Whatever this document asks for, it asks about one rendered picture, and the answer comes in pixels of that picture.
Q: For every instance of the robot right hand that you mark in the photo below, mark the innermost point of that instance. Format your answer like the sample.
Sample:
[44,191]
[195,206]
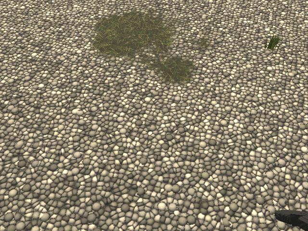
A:
[293,217]

